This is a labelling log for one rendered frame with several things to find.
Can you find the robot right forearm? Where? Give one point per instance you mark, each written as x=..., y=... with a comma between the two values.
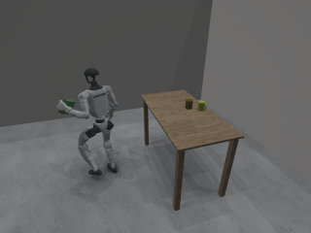
x=111, y=110

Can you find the right robot shin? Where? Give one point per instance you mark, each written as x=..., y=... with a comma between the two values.
x=110, y=155

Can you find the robot left upper arm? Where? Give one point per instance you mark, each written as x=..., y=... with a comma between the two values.
x=84, y=103

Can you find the robot right upper arm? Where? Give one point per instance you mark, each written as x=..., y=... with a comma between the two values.
x=111, y=96

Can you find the table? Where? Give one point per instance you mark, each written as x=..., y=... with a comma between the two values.
x=189, y=129

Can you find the robot left forearm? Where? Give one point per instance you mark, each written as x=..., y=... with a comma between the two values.
x=77, y=114

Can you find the robot right foot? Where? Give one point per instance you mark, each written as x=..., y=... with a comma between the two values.
x=114, y=169

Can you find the left robot hand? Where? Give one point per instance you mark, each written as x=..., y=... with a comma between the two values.
x=61, y=106

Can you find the right robot hand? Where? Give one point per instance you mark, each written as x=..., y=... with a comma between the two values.
x=108, y=116

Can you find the sponge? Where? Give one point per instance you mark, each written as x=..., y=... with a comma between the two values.
x=69, y=103

